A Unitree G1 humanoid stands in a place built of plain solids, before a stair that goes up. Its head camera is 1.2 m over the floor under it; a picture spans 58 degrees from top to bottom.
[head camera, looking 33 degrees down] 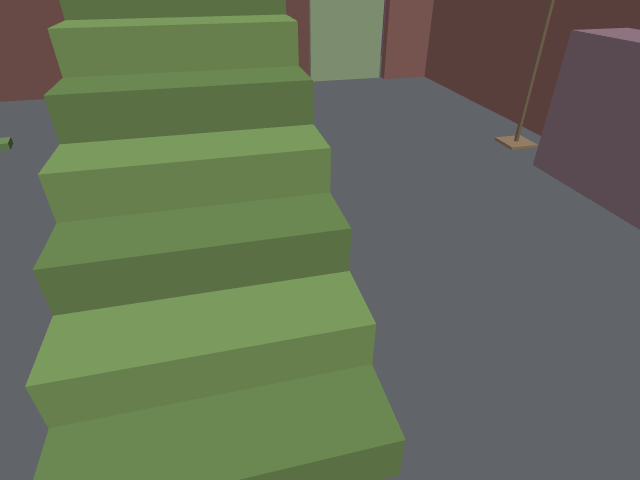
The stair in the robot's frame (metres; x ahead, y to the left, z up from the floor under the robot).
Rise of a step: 0.17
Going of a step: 0.26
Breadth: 0.90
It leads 14 degrees to the left of straight ahead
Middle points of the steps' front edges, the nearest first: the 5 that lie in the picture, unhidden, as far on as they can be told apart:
0.79 0.28 0.33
1.04 0.34 0.50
1.29 0.40 0.66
1.54 0.46 0.83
1.79 0.52 1.00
